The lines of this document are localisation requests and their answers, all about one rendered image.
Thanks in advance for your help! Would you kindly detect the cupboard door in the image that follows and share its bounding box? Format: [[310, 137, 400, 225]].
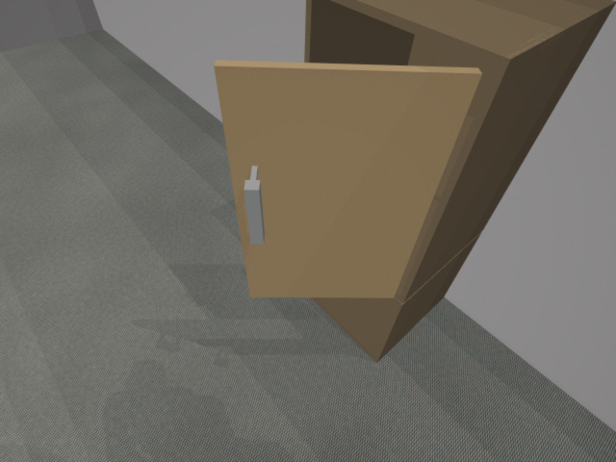
[[214, 60, 482, 298]]

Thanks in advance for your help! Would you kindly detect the handle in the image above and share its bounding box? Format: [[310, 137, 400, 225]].
[[244, 166, 265, 244]]

